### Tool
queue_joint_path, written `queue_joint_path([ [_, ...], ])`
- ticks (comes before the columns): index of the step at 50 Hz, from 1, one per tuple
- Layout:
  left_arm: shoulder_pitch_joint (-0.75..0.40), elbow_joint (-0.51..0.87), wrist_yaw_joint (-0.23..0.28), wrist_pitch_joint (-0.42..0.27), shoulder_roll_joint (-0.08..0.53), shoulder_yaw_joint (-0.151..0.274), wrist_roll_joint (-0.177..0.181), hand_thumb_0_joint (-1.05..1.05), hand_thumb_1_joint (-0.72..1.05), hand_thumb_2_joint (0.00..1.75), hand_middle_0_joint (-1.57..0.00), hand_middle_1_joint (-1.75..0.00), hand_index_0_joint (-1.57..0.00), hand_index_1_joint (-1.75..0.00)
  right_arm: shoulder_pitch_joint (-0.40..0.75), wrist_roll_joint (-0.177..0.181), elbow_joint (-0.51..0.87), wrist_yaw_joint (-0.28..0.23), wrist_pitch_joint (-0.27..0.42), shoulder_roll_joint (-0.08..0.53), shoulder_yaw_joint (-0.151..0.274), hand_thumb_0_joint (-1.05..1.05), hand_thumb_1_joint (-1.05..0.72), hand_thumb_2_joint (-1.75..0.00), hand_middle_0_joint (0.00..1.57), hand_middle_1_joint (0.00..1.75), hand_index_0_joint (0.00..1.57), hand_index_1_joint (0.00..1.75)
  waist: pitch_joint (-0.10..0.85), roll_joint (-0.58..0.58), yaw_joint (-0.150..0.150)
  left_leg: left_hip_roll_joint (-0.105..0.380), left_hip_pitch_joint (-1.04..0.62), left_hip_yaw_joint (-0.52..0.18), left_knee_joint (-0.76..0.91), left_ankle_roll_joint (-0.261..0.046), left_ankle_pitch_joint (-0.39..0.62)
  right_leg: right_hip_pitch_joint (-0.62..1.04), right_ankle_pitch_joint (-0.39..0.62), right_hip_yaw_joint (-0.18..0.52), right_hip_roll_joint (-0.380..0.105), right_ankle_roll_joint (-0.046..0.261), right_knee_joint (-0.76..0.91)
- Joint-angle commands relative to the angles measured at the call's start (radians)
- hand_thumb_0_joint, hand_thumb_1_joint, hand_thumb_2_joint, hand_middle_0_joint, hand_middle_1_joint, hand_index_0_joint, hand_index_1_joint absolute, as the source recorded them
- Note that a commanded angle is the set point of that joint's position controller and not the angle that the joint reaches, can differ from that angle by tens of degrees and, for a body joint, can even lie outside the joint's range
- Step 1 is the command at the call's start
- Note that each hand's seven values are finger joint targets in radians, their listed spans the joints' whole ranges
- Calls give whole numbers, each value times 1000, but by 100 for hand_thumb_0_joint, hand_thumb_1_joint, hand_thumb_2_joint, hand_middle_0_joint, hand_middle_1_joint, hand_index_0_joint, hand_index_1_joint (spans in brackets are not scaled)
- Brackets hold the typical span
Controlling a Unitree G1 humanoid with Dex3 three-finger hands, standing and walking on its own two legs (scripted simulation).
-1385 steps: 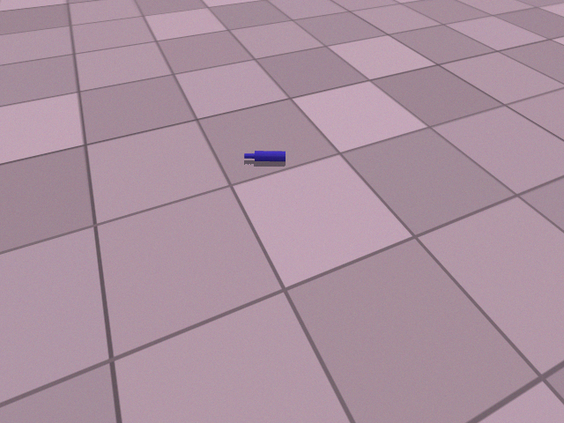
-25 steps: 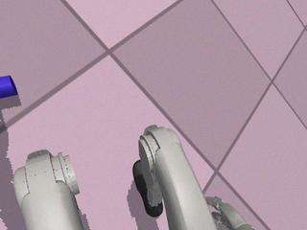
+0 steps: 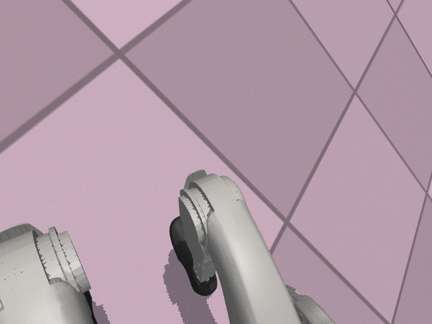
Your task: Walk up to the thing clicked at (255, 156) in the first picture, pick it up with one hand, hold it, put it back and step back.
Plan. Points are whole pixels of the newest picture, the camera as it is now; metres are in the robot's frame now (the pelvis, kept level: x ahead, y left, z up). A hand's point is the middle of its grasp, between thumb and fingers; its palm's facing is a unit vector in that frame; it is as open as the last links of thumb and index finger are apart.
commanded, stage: rest palm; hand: left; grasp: from above
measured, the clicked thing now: out of the picture +0.47 +0.40 -0.28
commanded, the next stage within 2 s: close in 1.18 s
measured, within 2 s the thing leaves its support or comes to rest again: neither
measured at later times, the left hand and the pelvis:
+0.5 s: hand out of the picture +0.46 +0.36 -0.23, palm faces -0.43 -0.18 -0.89, open 14.4 cm; pelvis +0.00 +0.00 +0.00, yaw -1 degrees
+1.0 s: hand out of the picture +0.46 +0.35 -0.25, palm faces -0.40 -0.17 -0.90, open 14.2 cm; pelvis +0.00 +0.01 -0.01, yaw -2 degrees
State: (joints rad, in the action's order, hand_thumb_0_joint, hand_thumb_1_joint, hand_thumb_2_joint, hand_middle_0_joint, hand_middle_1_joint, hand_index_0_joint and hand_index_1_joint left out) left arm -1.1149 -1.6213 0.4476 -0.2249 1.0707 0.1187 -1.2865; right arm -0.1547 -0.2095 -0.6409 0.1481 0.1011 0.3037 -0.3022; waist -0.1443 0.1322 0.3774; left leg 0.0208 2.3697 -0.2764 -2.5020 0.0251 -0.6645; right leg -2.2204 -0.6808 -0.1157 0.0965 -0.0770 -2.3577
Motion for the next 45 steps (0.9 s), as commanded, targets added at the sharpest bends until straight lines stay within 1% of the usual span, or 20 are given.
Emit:
queue_joint_path([
  [1,-252,123,67,10,271,21,15,0,-61,105,-7,-94,-3,-97,-155,-4,-7,-12,15,324,95,0,-89,-90,20,30,20,30,683,-592,13,35,-601,132,235,-29,214,295,275,-146,16,97,190],
  [6,-228,132,75,32,291,32,18,0,-61,105,-6,-94,-3,-97,-161,-10,-3,-2,29,331,89,0,-89,-90,20,30,20,30,671,-579,17,38,-587,133,213,-36,247,331,317,-141,21,89,194],
  [7,-227,112,72,37,261,13,27,0,-60,104,-7,-95,-4,-97,-162,-9,-10,2,32,326,86,0,-89,-90,20,30,20,30,660,-580,20,38,-574,133,220,-33,238,325,307,-142,20,92,191],
  [10,-212,104,69,41,260,19,49,0,-61,104,-6,-94,-3,-97,-154,-10,6,8,40,339,89,0,-89,-90,20,30,20,30,636,-554,28,40,-568,122,222,-32,223,318,288,-156,21,92,192],
  [14,-196,87,56,39,278,29,53,0,-61,104,-7,-95,-4,-98,-150,-15,-6,7,38,342,88,0,-90,-90,20,30,20,30,645,-547,29,44,-555,119,215,-37,212,341,290,-152,24,88,198],
  [15,-209,98,55,35,273,26,57,0,-61,104,-7,-95,-4,-98,-154,-18,-2,9,38,345,86,0,-90,-90,20,30,20,30,633,-537,38,43,-536,118,214,-38,209,350,292,-152,23,86,199],
  [16,-213,100,57,29,294,41,57,0,-60,103,-6,-96,-4,-99,-154,-19,-7,8,37,344,84,0,-90,-90,20,30,20,30,635,-531,36,43,-524,117,215,-40,190,353,278,-152,24,88,201],
  [18,-213,97,52,19,265,20,64,0,-60,103,-6,-97,-4,-99,-137,-18,3,7,40,345,84,0,-90,-90,20,30,20,30,608,-524,40,43,-529,115,213,-38,168,326,254,-157,24,89,203],
  [19,-222,102,51,12,246,-2,59,0,-60,103,-7,-97,-4,-100,-134,-22,3,9,42,343,79,0,-90,-90,20,30,20,30,604,-542,46,44,-533,114,219,-36,163,334,251,-158,26,89,202],
  [21,-213,98,59,0,275,13,51,0,-59,103,-7,-98,-4,-100,-134,-22,-6,6,41,351,78,0,-89,-90,20,30,20,30,611,-533,44,46,-546,105,221,-32,165,332,248,-169,27,89,197],
  [26,-215,89,79,-21,260,0,43,0,-58,102,-7,-98,-4,-100,-116,-24,-4,10,42,341,67,0,-90,-90,20,30,20,30,607,-544,40,48,-558,101,218,-27,178,321,256,-173,26,90,189],
  [27,-224,105,82,-23,255,-11,33,0,-58,103,-7,-98,-4,-100,-124,-26,-1,12,46,351,73,0,-90,-90,20,30,20,30,609,-558,49,45,-567,104,215,-28,191,326,270,-170,27,89,189],
  [29,-218,83,101,-22,275,3,33,0,-58,103,-7,-98,-4,-100,-111,-25,-3,11,46,348,66,0,-89,-90,20,30,20,30,615,-544,37,49,-557,103,210,-30,192,330,275,-171,30,87,193],
  [30,-225,93,104,-22,249,-12,30,0,-57,102,-7,-99,-5,-100,-120,-28,2,15,51,353,71,0,-89,-90,20,30,20,30,606,-557,47,48,-573,102,212,-27,205,320,281,-174,28,87,187],
  [37,-231,55,139,4,266,-7,10,0,-56,100,-7,-99,-5,-100,-110,-33,1,28,66,362,65,0,-90,-90,20,30,20,30,589,-593,48,53,-597,87,226,-16,209,286,277,-182,26,92,166],
  [39,-241,50,146,8,262,-13,20,0,-54,99,-7,-100,-6,-100,-100,-31,2,30,72,362,62,0,-90,-90,20,30,20,30,593,-601,45,55,-596,85,230,-12,208,281,276,-184,26,93,162],
  [40,-230,43,147,14,256,-15,19,0,-56,101,-7,-99,-5,-101,-105,-34,6,32,76,365,61,0,-90,-90,20,30,20,30,587,-599,54,54,-599,89,223,-16,215,298,286,-181,28,90,170],
  [43,-231,37,146,26,285,4,26,0,-54,99,-7,-100,-6,-101,-107,-30,8,35,84,371,65,0,-90,-90,20,30,20,30,571,-570,48,52,-558,92,225,-21,168,291,251,-176,29,91,175],
  [44,-241,44,138,30,260,-23,28,0,-55,100,-7,-100,-6,-101,-105,-30,14,37,90,367,60,0,-90,-90,20,30,20,30,572,-585,53,53,-565,95,218,-21,182,294,262,-173,28,90,177],
  [45,-228,24,140,31,268,-11,42,0,-54,99,-8,-99,-6,-101,-95,-32,10,36,92,369,60,0,-90,-90,20,30,20,30,581,-562,50,56,-566,89,221,-21,172,301,254,-175,30,91,180],
])
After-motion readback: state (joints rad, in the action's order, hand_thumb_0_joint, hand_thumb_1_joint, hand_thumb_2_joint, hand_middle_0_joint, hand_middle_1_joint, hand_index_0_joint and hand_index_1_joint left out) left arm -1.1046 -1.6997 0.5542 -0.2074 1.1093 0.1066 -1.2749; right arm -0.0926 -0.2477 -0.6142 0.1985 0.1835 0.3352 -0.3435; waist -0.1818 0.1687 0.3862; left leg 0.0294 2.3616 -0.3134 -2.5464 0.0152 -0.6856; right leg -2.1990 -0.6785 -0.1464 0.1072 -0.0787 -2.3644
